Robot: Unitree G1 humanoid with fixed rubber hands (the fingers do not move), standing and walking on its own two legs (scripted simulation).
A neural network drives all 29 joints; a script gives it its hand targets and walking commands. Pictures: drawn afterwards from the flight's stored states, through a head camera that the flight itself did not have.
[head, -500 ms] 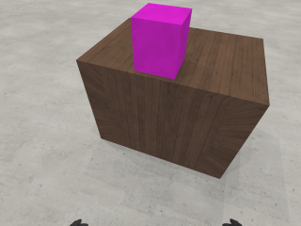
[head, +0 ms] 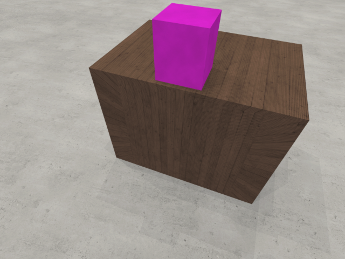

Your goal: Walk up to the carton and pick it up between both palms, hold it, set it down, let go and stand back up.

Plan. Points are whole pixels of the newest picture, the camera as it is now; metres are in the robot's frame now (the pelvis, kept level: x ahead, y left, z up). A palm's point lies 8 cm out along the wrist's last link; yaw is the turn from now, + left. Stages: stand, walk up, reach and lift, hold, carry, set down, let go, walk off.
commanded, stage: stand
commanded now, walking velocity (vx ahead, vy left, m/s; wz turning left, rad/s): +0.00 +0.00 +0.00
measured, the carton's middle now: (186, 46) +0.90 -0.04 +0.07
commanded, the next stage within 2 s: walk up in 0.54 s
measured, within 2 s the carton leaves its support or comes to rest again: neither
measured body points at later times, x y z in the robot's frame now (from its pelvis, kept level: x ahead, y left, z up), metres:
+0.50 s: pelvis +0.00 +0.00 +0.01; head +0.01 +0.01 +0.46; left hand +0.05 +0.25 -0.14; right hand +0.06 -0.24 -0.14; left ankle +0.02 +0.12 -0.73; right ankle +0.02 -0.12 -0.73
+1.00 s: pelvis +0.05 -0.03 +0.00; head +0.04 -0.06 +0.45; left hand +0.13 +0.25 -0.11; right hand +0.01 -0.30 -0.15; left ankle +0.02 +0.13 -0.73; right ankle +0.09 -0.14 -0.72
